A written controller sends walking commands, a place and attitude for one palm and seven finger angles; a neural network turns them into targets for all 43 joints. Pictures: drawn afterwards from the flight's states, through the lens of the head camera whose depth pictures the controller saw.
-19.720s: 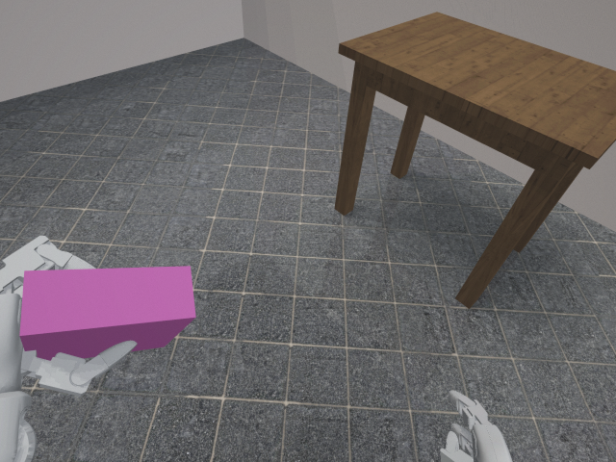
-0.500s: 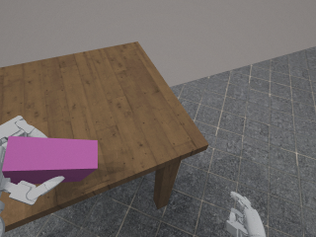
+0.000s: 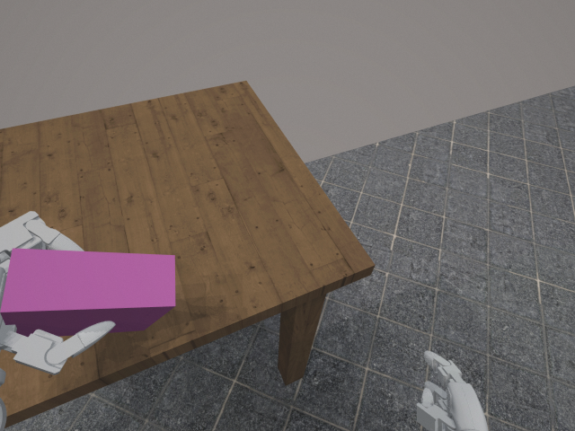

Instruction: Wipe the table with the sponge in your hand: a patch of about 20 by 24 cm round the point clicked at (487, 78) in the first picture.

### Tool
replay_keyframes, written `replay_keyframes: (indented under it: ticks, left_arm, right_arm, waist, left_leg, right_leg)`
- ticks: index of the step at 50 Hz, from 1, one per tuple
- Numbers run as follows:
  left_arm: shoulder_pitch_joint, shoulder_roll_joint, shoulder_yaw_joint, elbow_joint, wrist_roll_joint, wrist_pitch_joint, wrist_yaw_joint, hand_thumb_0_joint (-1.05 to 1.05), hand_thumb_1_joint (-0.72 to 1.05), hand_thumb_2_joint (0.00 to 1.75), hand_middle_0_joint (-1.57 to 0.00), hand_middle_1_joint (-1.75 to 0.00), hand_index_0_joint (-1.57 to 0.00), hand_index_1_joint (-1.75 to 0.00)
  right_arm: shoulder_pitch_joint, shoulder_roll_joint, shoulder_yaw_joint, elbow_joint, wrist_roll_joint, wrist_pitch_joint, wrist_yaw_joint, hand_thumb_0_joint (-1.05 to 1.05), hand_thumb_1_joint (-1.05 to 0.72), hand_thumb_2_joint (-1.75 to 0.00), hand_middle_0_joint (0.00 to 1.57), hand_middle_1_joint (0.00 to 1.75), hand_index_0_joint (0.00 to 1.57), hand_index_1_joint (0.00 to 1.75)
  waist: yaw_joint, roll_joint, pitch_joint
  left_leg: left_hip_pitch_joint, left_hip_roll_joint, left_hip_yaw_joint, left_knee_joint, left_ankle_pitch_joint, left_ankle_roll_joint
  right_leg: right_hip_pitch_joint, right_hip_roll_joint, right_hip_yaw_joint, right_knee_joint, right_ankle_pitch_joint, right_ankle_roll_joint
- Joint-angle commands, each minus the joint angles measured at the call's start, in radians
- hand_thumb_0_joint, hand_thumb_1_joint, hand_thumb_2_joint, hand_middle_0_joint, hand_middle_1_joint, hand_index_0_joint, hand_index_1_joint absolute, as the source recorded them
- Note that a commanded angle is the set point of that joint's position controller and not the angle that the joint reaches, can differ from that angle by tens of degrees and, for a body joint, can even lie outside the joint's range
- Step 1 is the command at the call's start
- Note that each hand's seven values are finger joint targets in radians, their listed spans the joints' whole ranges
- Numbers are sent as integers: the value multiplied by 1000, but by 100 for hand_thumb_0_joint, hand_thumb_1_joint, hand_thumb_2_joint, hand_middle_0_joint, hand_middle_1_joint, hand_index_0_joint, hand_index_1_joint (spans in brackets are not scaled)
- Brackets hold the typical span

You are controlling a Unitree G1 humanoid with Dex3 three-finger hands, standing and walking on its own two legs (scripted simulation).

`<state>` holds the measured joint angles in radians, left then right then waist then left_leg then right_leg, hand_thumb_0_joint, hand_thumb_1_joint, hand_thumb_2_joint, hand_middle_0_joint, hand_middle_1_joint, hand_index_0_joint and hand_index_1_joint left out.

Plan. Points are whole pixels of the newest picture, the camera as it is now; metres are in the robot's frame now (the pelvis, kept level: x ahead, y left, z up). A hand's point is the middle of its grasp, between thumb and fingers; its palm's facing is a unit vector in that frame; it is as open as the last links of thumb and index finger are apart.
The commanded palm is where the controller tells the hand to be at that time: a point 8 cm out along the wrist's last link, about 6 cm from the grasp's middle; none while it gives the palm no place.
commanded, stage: shuffle to correct the standing spot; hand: left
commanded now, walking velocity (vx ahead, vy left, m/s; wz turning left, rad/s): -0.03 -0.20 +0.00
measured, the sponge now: (115, 297) +0.23 +0.20 +0.13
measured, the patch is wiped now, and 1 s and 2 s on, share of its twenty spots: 0.00 0.00 0.00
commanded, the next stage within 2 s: come to a stop and stand still in 0.84 s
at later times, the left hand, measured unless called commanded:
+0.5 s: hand (67, 296) +0.21 +0.23 +0.16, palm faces +0.30 -0.86 -0.42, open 9.6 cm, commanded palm +0.16 +0.27 +0.18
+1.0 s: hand (70, 285) +0.22 +0.23 +0.16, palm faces +0.28 -0.85 -0.44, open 9.6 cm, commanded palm +0.16 +0.27 +0.18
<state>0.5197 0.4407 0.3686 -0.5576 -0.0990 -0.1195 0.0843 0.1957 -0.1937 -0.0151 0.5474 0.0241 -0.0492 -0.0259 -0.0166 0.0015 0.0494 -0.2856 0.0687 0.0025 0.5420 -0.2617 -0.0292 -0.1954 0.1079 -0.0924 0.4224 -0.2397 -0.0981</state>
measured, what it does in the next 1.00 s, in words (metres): stands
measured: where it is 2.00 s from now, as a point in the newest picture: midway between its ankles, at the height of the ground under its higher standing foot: outside the picture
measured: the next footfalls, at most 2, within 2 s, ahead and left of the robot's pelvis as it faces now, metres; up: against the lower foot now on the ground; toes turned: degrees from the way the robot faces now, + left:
none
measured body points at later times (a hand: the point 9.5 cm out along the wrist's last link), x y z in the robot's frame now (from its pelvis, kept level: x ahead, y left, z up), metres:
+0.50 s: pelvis +0.00 -0.01 +0.00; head +0.02 +0.00 +0.45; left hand +0.19 +0.27 +0.18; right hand +0.16 -0.25 -0.08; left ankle +0.01 +0.14 -0.74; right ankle -0.01 -0.05 -0.74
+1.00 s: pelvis +0.00 -0.01 +0.00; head +0.02 +0.00 +0.45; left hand +0.20 +0.27 +0.19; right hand +0.17 -0.24 -0.08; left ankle +0.01 +0.14 -0.74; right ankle -0.01 -0.05 -0.74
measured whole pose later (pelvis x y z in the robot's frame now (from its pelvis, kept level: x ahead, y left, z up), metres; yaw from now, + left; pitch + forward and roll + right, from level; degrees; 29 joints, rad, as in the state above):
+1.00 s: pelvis +0.00 -0.01 +0.00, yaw +0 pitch +0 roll -1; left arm 0.46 0.47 0.34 -0.52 -0.10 -0.10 0.09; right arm 0.21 -0.21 0.00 0.54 0.04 -0.03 -0.05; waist -0.01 0.01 0.05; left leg -0.27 0.07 0.00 0.54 -0.26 -0.04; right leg -0.18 0.11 -0.10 0.43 -0.25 -0.11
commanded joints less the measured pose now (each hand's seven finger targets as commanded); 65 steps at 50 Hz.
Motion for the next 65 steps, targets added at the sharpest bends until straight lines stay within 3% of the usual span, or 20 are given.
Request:
replay_keyframes:
  ticks: [1, 4, 12, 15, 28, 29, 40, 48, 49, 50, 51, 52, 53, 54, 55, 58, 60, 63, 64, 65]
  left_arm:
    - [-62, 145, 131, -198, -17, -62, 31, 0, 10, 130, -120, -160, -120, -160]
    - [-99, 136, 110, -202, -16, -57, 37, 0, 10, 130, -120, -160, -120, -160]
    - [-126, 136, 106, -200, -5, -56, 40, 0, 10, 130, -120, -160, -120, -160]
    - [-109, 122, 94, -200, -8, -57, 39, 0, 10, 130, -120, -160, -120, -160]
    - [-90, 142, 122, -187, -14, -52, 38, 0, 10, 130, -120, -160, -120, -160]
    - [-98, 136, 106, -187, -14, -49, 40, 0, 10, 130, -120, -160, -120, -160]
    - [-94, 139, 113, -200, -9, -52, 41, 0, 10, 130, -120, -160, -120, -160]
    - [-65, 139, 124, -181, -16, -48, 37, 0, 10, 130, -120, -160, -120, -160]
    - [-899, 865, 355, -413, -10, -187, 42, 0, 10, 130, -120, -160, -120, -160]
    - [-614, 370, 353, -23, 5, -132, 20, 0, 10, 130, -120, -160, -120, -160]
    - [-465, 346, 307, 13, 2, -113, 27, 0, 10, 130, -120, -160, -120, -160]
    - [-411, 340, 283, 75, -2, -107, 29, 0, 10, 130, -120, -160, -120, -160]
    - [-376, 325, 259, 53, -6, -123, 18, 0, 10, 130, -120, -160, -120, -160]
    - [-286, 285, 229, 101, -5, -125, 12, 0, 10, 130, -120, -160, -120, -160]
    - [-205, 220, 170, 68, -14, -141, 7, 0, 10, 130, -120, -160, -120, -160]
    - [-62, 133, 87, 35, -36, -185, 21, 0, 10, 130, -120, -160, -120, -160]
    - [-58, 131, 83, 2, -32, -207, 35, 0, 10, 130, -120, -160, -120, -160]
    - [-152, 239, 171, -62, -24, -246, 58, 0, 10, 130, -120, -160, -120, -160]
    - [-214, 332, 232, -82, -15, -249, 69, 0, 10, 130, -120, -160, -120, -160]
    - [-231, 270, 192, -74, -15, -249, 66, 0, 10, 130, -120, -160, -120, -160]
  right_arm:
    - [-64, -132, -53, -143, 3, -45, -17, 0, -90, -90, 20, 30, 20, 30]
    - [-74, -128, -49, -134, 9, -48, -20, 0, -90, -90, 20, 30, 20, 30]
    - [-81, -128, -49, -137, 3, -48, -16, 0, -90, -90, 20, 30, 20, 30]
    - [-80, -126, -44, -138, 6, -45, -13, 0, -90, -90, 20, 30, 20, 30]
    - [-67, -129, -48, -139, 4, -39, -13, 0, -90, -90, 20, 30, 20, 30]
    - [-73, -127, -45, -135, 10, -40, -15, 0, -90, -90, 20, 30, 20, 30]
    - [-79, -127, -44, -138, 4, -35, -13, 0, -90, -90, 20, 30, 20, 30]
    - [-74, -126, -48, -148, 9, -29, -9, 0, -90, -90, 20, 30, 20, 30]
    - [94, -160, 109, -205, 40, -27, -101, 0, -90, -90, 20, 30, 20, 30]
    - [9, -69, -18, -146, 40, -83, -65, 0, -90, -90, 20, 30, 20, 30]
    - [-10, -132, -17, -124, -4, -95, -32, 0, -90, -90, 20, 30, 20, 30]
    - [-15, -181, -24, -130, -17, -103, -24, 0, -90, -90, 20, 30, 20, 30]
    - [22, -178, -29, -131, -17, -117, -14, 0, -90, -90, 20, 30, 20, 30]
    - [18, -182, -25, -120, -15, -129, 0, 0, -90, -90, 20, 30, 20, 30]
    - [40, -180, -23, -138, -11, -137, 17, 0, -90, -90, 20, 30, 20, 30]
    - [22, -177, -21, -140, 10, -182, 61, 0, -90, -90, 20, 30, 20, 30]
    - [17, -173, -17, -132, 13, -198, 66, 0, -90, -90, 20, 30, 20, 30]
    - [-15, -188, -18, -126, 5, -219, 49, 0, -90, -90, 20, 30, 20, 30]
    - [-23, -200, -17, -108, 2, -216, 40, 0, -90, -90, 20, 30, 20, 30]
    - [-24, -177, -16, -101, 0, -212, 31, 0, -90, -90, 20, 30, 20, 30]
  waist:
    - [6, 40, -161]
    - [0, 49, -155]
    - [11, 72, -134]
    - [9, 91, -137]
    - [6, 18, -157]
    - [0, 43, -148]
    - [8, 94, -156]
    - [6, 31, -170]
    - [-21, 180, -83]
    - [10, 64, -135]
    - [25, 29, -100]
    - [46, 45, -107]
    - [50, 37, -174]
    - [52, 86, -203]
    - [65, 50, -215]
    - [97, -23, -210]
    - [93, -32, -206]
    - [85, -90, -186]
    - [76, -68, -193]
    - [68, -63, -200]
  left_leg:
    - [62, 90, -82, -46, 116, 68]
    - [81, 76, -76, -40, 101, 68]
    - [54, 109, -104, -75, 159, 81]
    - [52, 102, -104, -88, 113, 78]
    - [63, 79, -68, -35, 105, 73]
    - [67, 73, -75, -45, 106, 71]
    - [74, 105, -95, -68, 188, 82]
    - [71, 78, -61, -17, 173, 68]
    - [76, 13, -50, -85, 254, 76]
    - [83, 92, -50, -28, 186, 62]
    - [56, 47, -28, -48, 135, 54]
    - [53, 22, 1, -14, 122, 56]
    - [40, 0, 13, 10, 118, 57]
    - [57, -8, 18, 14, 120, 62]
    - [15, -14, 19, 16, 141, 67]
    - [-28, -42, 19, 28, 205, 71]
    - [9, -39, 2, -7, 233, 71]
    - [9, -52, -26, -11, 199, 61]
    - [30, -54, -35, -13, 173, 61]
    - [22, -54, -39, -18, 167, 59]
  right_leg:
    - [25, -198, 178, -72, 192, 63]
    - [-2, -215, 197, -80, 187, 55]
    - [30, -187, 167, -67, 189, 91]
    - [26, -185, 167, -72, 149, 73]
    - [22, -209, 195, -92, 186, 80]
    - [10, -214, 193, -86, 179, 65]
    - [40, -185, 166, -63, 218, 80]
    - [53, -210, 191, -77, 274, 82]
    - [81, -109, 86, -65, 84, 124]
    - [-125, -153, 119, -27, -57, 101]
    - [-78, -122, 141, -56, 19, 94]
    - [-68, -149, 184, -64, 108, 91]
    - [-18, -175, 205, -53, 178, 91]
    - [-17, -180, 210, -36, 211, 90]
    - [44, -197, 198, -25, 275, 109]
    - [114, -231, 192, -8, 494, 141]
    - [85, -216, 161, 7, 479, 134]
    - [48, -220, 184, -17, 393, 116]
    - [21, -217, 196, -19, 324, 99]
    - [43, -226, 191, -22, 288, 80]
